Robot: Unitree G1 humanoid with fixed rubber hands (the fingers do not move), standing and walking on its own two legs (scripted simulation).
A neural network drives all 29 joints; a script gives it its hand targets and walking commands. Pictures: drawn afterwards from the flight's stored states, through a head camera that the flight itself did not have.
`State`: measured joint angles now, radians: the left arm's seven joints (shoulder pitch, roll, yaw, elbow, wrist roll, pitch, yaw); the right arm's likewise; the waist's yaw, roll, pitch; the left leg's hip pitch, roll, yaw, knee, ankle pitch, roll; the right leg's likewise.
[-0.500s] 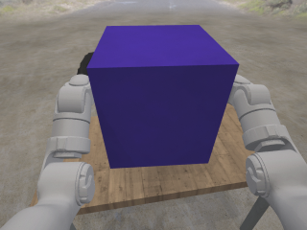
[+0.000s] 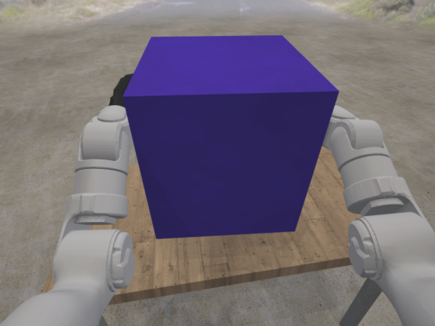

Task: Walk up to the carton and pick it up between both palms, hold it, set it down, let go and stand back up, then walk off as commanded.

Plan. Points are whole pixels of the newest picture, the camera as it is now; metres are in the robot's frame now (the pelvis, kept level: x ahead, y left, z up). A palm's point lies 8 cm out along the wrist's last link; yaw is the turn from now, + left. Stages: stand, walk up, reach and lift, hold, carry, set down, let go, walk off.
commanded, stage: hold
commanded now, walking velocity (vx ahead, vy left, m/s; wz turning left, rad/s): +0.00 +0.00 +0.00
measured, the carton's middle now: (221, 132) +0.40 +0.00 +0.22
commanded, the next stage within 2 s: set down in 0.54 s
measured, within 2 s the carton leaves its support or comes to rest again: neither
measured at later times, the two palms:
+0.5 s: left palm (121, 115) +0.38 +0.17 +0.27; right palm (321, 116) +0.38 -0.18 +0.26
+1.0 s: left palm (125, 105) +0.42 +0.18 +0.27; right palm (308, 123) +0.41 -0.17 +0.23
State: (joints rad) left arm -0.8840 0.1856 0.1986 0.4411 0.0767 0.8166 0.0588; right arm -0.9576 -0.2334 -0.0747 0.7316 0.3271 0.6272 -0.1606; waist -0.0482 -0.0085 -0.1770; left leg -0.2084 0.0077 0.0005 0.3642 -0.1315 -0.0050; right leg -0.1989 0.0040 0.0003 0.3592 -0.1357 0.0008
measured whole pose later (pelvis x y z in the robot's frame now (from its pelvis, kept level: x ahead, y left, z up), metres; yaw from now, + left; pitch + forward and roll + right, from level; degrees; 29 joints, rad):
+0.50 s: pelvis +0.00 +0.00 +0.00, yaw +0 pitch -1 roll +0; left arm -0.88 0.19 0.20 0.44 0.08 0.82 0.06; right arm -0.96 -0.23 -0.07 0.73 0.33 0.63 -0.16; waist -0.05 -0.01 -0.18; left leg -0.21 0.01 0.00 0.36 -0.13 -0.01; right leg -0.20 0.00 0.00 0.36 -0.14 0.00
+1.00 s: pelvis +0.02 +0.00 +0.00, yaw +0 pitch -3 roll +0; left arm -0.97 0.17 0.35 0.63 0.20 0.55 -0.07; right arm -0.90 -0.15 -0.11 0.81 0.14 0.34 -0.13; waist -0.05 -0.02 -0.10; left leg -0.13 0.01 0.00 0.33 -0.16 -0.01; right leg -0.13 0.00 0.00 0.35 -0.17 0.00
